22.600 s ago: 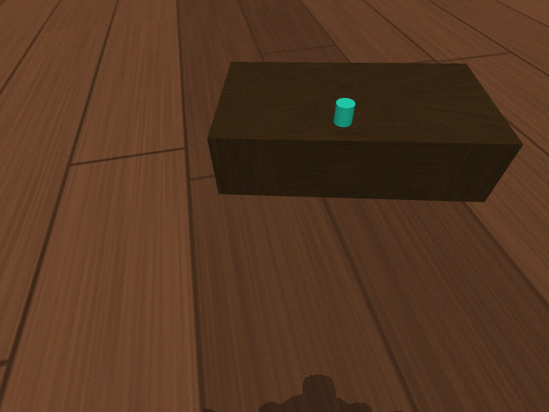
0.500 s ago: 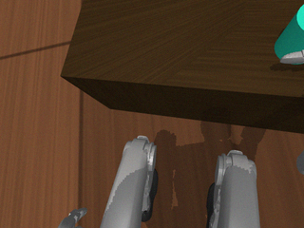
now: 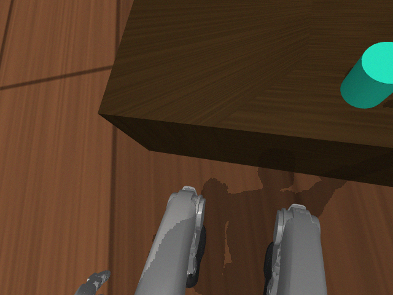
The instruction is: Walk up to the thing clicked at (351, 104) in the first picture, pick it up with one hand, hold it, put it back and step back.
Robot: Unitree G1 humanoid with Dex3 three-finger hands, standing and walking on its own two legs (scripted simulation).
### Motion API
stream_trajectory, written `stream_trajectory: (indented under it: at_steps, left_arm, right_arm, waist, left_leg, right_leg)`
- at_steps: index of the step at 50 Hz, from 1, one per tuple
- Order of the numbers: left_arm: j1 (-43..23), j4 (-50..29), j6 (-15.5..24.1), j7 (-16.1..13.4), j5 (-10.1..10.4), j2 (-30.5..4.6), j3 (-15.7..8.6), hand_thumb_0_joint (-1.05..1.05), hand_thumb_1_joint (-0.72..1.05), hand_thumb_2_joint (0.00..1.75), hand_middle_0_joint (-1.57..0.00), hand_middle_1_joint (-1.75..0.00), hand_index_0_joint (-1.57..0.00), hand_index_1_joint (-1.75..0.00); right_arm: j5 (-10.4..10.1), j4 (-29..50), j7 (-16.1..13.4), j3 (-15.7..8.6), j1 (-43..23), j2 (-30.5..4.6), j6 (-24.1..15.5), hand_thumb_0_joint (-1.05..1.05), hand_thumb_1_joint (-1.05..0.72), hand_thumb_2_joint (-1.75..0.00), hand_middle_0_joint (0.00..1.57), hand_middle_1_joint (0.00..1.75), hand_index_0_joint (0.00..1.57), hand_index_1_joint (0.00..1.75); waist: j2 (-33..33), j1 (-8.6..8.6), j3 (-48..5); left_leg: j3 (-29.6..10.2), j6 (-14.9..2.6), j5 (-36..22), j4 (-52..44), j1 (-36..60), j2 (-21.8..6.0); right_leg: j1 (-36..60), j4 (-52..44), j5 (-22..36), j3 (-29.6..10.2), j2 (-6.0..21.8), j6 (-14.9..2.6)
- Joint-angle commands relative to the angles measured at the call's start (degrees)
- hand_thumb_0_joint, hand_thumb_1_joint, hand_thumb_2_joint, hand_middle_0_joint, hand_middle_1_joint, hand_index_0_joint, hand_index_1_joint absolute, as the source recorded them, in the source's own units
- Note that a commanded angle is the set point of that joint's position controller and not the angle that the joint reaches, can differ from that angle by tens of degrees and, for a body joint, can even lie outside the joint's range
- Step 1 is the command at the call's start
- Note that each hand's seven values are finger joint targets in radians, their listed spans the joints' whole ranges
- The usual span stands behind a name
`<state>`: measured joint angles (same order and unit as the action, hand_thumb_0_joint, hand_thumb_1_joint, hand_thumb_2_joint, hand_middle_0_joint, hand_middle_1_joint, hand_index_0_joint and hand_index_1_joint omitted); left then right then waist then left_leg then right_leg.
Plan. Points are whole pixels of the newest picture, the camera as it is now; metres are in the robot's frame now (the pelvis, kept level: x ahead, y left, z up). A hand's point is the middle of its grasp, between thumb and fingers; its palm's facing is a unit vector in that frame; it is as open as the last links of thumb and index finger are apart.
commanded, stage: rise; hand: right
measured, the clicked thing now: (374, 77) +0.56 -0.25 -0.06
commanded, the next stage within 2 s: home in 0.06 s
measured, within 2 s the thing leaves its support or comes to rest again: neither
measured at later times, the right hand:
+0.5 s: hand out of the picture +0.49 -0.38 +0.18, palm faces +0.39 +0.82 -0.42, open 17.2 cm
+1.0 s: hand out of the picture +0.29 -0.26 +0.18, palm faces +0.16 +0.96 -0.24, open 16.9 cm
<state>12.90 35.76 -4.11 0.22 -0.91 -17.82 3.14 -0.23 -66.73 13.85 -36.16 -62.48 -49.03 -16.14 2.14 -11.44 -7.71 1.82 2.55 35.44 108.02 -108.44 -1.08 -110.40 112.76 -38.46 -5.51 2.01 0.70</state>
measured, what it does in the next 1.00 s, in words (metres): rises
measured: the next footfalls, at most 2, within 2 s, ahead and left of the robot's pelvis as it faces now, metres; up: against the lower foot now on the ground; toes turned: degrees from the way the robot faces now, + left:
none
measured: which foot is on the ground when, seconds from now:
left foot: down 0.00-1.00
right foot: down 0.00-1.00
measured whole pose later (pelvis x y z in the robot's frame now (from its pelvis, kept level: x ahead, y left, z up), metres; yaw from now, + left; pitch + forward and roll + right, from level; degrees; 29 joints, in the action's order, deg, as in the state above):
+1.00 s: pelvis +0.08 -0.02 +0.25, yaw -5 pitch +12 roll +4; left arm 15.5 31.1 1.0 -5.9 3.2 -12.6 2.3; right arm -4.4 -18.6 0.2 -6.5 9.3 -17.5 16.5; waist 3.8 -2.9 -8.5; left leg 2.9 2.9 23.9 49.0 -36.6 -1.5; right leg -39.9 55.8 -27.7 -2.7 2.5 -0.3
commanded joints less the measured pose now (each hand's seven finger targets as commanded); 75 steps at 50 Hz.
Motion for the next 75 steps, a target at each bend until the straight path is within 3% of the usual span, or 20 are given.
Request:
stream_trajectory:
  at_steps: [1, 3, 6, 7, 8, 10, 11, 14, 19, 22, 26, 27, 31, 33, 38, 43, 52, 63, 70, 75]
  left_arm:
    - [11.7, -2.0, -0.7, 0.5, 0.0, -11.4, -3.8, 0.00, 0.87, 0.90, -0.21, -0.31, -0.20, -0.31]
    - [11.4, -3.8, -1.8, 1.5, 0.5, -11.4, -3.8, 0.00, 0.88, 0.90, -0.20, -0.31, -0.20, -0.31]
    - [11.9, -5.5, -3.0, 2.2, 0.8, -11.2, -3.7, 0.00, 0.89, 0.90, -0.20, -0.30, -0.20, -0.30]
    - [12.8, -6.6, -3.4, 2.1, 1.1, -13.0, -4.9, 0.00, 0.89, 0.89, -0.20, -0.30, -0.20, -0.29]
    - [13.9, -6.5, -4.0, 2.1, 1.2, -13.8, -5.6, 0.00, 0.90, 0.89, -0.19, -0.29, -0.20, -0.29]
    - [13.5, -5.0, -4.5, 1.8, 0.8, -10.7, -5.1, 0.00, 0.89, 0.90, -0.20, -0.29, -0.20, -0.29]
    - [13.4, -3.6, -4.7, 1.4, 0.7, -10.2, -5.0, 0.00, 0.89, 0.90, -0.20, -0.29, -0.20, -0.29]
    - [13.3, -3.1, -4.3, 0.5, 0.7, -10.9, -4.8, 0.00, 0.89, 0.90, -0.20, -0.29, -0.20, -0.29]
    - [13.6, -2.6, -3.0, -0.3, -0.4, -9.9, -4.4, 0.00, 0.89, 0.90, -0.20, -0.29, -0.20, -0.29]
    - [12.5, -4.9, -2.2, -0.6, 0.2, -8.8, -4.5, 0.00, 0.92, 0.90, -0.20, -0.28, -0.19, -0.29]
    - [11.5, -6.5, -1.1, -1.7, 1.2, -7.8, -4.9, 0.00, 0.89, 0.90, -0.20, -0.29, -0.20, -0.29]
    - [11.1, -7.1, -0.6, -1.9, 1.6, -8.0, -5.3, 0.00, 0.89, 0.90, -0.20, -0.29, -0.20, -0.29]
    - [9.6, -6.7, 0.2, -2.8, 2.2, -6.6, -5.6, 0.00, 0.89, 0.90, -0.20, -0.29, -0.20, -0.29]
    - [8.8, -6.7, 0.7, -3.4, 2.0, -6.4, -5.6, 0.00, 0.89, 0.90, -0.20, -0.29, -0.20, -0.29]
    - [7.3, -7.1, 2.9, -4.9, 2.1, -5.0, -4.9, 0.00, 0.89, 0.90, -0.20, -0.29, -0.20, -0.29]
    - [6.2, -9.0, 5.6, -6.3, 3.1, -3.9, -4.8, 0.00, 0.89, 0.90, -0.20, -0.29, -0.20, -0.29]
    - [0.2, -14.8, 10.8, -7.5, 4.5, -2.5, -4.0, 0.00, 0.87, 0.86, -0.20, -0.29, -0.20, -0.29]
    - [-0.5, -16.1, 15.7, -9.8, 1.9, -0.8, -4.4, 0.00, 0.89, 0.90, -0.20, -0.29, -0.20, -0.29]
    - [-1.7, -16.0, 17.4, -10.2, 1.5, -1.3, -4.4, 0.00, 0.89, 0.90, -0.20, -0.30, -0.20, -0.30]
    - [-2.2, -16.1, 18.4, -10.3, 1.5, -1.5, -4.2, 0.00, 0.89, 0.90, -0.20, -0.30, -0.20, -0.30]
  right_arm:
    - [7.7, 1.9, 0.0, 2.2, -11.6, -21.2, 1.9, 0.00, 0.50, -0.07, 0.05, 0.06, 0.06, 0.06]
    - [7.1, 9.0, -3.4, 6.1, -17.7, -15.9, 3.6, 0.00, 0.54, -0.07, 0.04, 0.06, 0.06, 0.06]
    - [9.2, 25.6, -6.5, 2.7, -25.8, -27.5, 4.2, 0.00, 0.56, -0.06, 0.04, 0.06, 0.06, 0.06]
    - [10.1, 27.5, -8.2, -2.6, -21.6, -35.0, 4.6, 0.00, 0.54, -0.06, 0.05, 0.06, 0.06, 0.06]
    - [10.6, 27.3, -9.4, -4.0, -18.1, -36.5, 5.3, 0.00, 0.55, -0.06, 0.05, 0.06, 0.06, 0.06]
    - [10.0, 20.1, -10.4, 4.1, -14.4, -21.4, 6.3, 0.00, 0.55, -0.05, 0.05, 0.05, 0.05, 0.05]
    - [10.0, 15.8, -11.7, 5.1, -12.3, -19.0, 6.8, 0.00, 0.53, -0.07, 0.05, 0.06, 0.05, 0.06]
    - [10.6, 15.5, -14.8, 3.8, -11.6, -22.2, 7.3, 0.00, 0.50, -0.08, 0.06, 0.06, 0.06, 0.06]
    - [9.7, 9.0, -16.5, 10.3, -0.5, -7.7, 7.8, 0.00, 0.53, -0.07, 0.06, 0.06, 0.06, 0.06]
    - [7.9, 10.4, -16.2, 11.4, 13.2, -2.8, 7.6, 0.00, 0.44, -0.11, 0.12, 0.11, 0.13, 0.11]
    - [2.1, 24.8, -15.6, 10.6, 17.2, -0.2, 6.8, 0.00, 0.54, -0.06, 0.06, 0.06, 0.06, 0.06]
    - [0.8, 32.4, -15.7, 8.6, 21.1, -1.6, 6.4, 0.00, 0.49, -0.09, 0.06, 0.06, 0.06, 0.06]
    - [-0.7, 38.4, -17.3, 11.0, 34.4, 5.4, 8.5, 0.00, 0.47, -0.10, 0.06, 0.07, 0.06, 0.07]
    - [-0.9, 47.6, -18.5, 10.3, 32.5, 3.9, 8.9, 0.00, 0.44, -0.12, 0.06, 0.07, 0.06, 0.07]
    - [0.1, 51.0, -19.0, 17.3, 43.5, 12.4, 14.6, 0.00, 0.46, -0.11, 0.06, 0.07, 0.06, 0.07]
    - [-2.7, 50.8, -15.9, 26.5, 57.5, 23.9, 23.9, 0.00, 0.46, -0.11, 0.06, 0.07, 0.06, 0.07]
    - [-5.3, 71.9, -12.4, 30.6, 80.2, 27.0, 36.8, 0.00, 0.60, 0.00, 0.13, 0.11, 0.13, 0.11]
    - [-1.5, 86.3, -16.1, 29.9, 86.3, 28.5, 36.3, 0.00, 0.49, -0.09, 0.06, 0.06, 0.06, 0.06]
    - [-2.6, 82.5, -15.3, 32.5, 89.9, 32.3, 37.4, 0.00, 0.57, -0.04, 0.05, 0.05, 0.05, 0.05]
    - [-2.8, 82.5, -15.3, 30.9, 89.9, 30.9, 38.4, 0.00, 0.59, -0.03, 0.05, 0.04, 0.05, 0.04]
  waist:
    - [9.0, 2.51, -32.0]
    - [11.9, 0.63, -34.2]
    - [20.1, 5.16, -48.3]
    - [22.0, 7.10, -54.0]
    - [22.3, 7.08, -53.7]
    - [16.5, 2.59, -44.5]
    - [14.5, 1.88, -36.8]
    - [14.1, 3.33, -36.8]
    - [8.7, 0.99, -20.4]
    - [6.2, 3.42, -20.7]
    - [5.8, 3.66, -24.2]
    - [8.4, 6.13, -28.0]
    - [10.5, 6.79, -24.2]
    - [13.4, 8.76, -23.8]
    - [14.9, 8.57, -18.7]
    - [5.3, 6.10, -12.7]
    - [0.0, 9.10, -8.3]
    - [1.7, 8.35, -6.3]
    - [-1.5, 8.74, -6.4]
    - [-2.0, 9.36, -4.3]
  left_leg:
    - [1.3, -4.09, -7.9, -16.7, 22.8, 1.9]
    - [1.6, -4.11, -8.9, -18.1, 22.9, 1.7]
    - [0.7, -4.15, -12.8, -21.1, 31.5, 1.7]
    - [0.8, -3.95, -15.1, -21.7, 35.5, 1.7]
    - [0.9, -3.85, -16.5, -23.0, 37.3, 1.7]
    - [1.7, -3.63, -16.4, -27.3, 37.0, 2.3]
    - [1.8, -3.70, -16.3, -29.6, 36.0, 2.5]
    - [1.5, -3.59, -17.0, -34.1, 41.1, 2.6]
    - [2.9, -4.02, -17.8, -38.9, 42.2, 3.0]
    - [2.8, -4.02, -19.0, -43.2, 48.9, 3.2]
    - [2.5, -3.92, -21.6, -48.3, 58.3, 3.2]
    - [2.7, -4.14, -23.7, -48.6, 60.7, 3.2]
    - [3.2, -4.43, -25.3, -51.4, 63.2, 3.2]
    - [2.8, -4.56, -24.4, -53.3, 65.0, 3.0]
    - [2.6, -4.67, -21.9, -57.8, 69.5, 2.7]
    - [3.8, -4.00, -25.7, -61.7, 74.9, 2.9]
    - [4.4, -2.81, -26.2, -64.4, 78.6, 2.6]
    - [1.3, -1.91, -21.7, -64.2, 76.5, 1.3]
    - [1.6, -1.74, -19.2, -64.9, 76.3, 1.1]
    - [2.3, -1.67, -16.9, -65.3, 75.5, 1.4]
  right_leg:
    - [28.5, -19.7, 10.4, 2.0, 0.1, -2.27]
    - [34.6, -22.2, 11.2, 0.5, 0.5, -1.83]
    - [46.6, -25.8, 16.5, 0.7, 0.6, -0.97]
    - [52.3, -27.2, 20.7, 0.4, 0.8, -0.45]
    - [55.2, -28.1, 23.7, 0.3, 1.1, -0.25]
    - [55.3, -30.4, 23.0, 0.1, 1.5, -0.77]
    - [53.3, -31.9, 22.2, 0.2, 1.4, -1.00]
    - [56.4, -35.9, 21.8, 1.1, 1.0, -0.84]
    - [54.1, -41.9, 22.3, -0.5, 1.4, -1.00]
    - [57.2, -45.8, 22.8, 0.7, 1.3, -1.67]
    - [62.1, -50.0, 24.4, 1.8, 1.0, -2.06]
    - [66.8, -51.6, 27.9, 1.6, 1.0, -1.56]
    - [72.9, -56.5, 31.1, 0.5, 1.4, -0.26]
    - [75.9, -59.2, 30.0, 0.5, 1.6, 0.15]
    - [81.2, -65.3, 25.8, 0.3, 1.6, 0.86]
    - [79.6, -66.1, 29.1, 1.8, 0.7, -0.41]
    - [80.3, -67.3, 30.4, 3.2, -0.7, -1.55]
    - [77.8, -63.9, 22.5, 4.9, -2.1, -1.98]
    - [76.5, -63.5, 20.4, 4.6, -2.4, -1.92]
    - [74.7, -64.1, 18.5, 4.3, -2.2, -1.77]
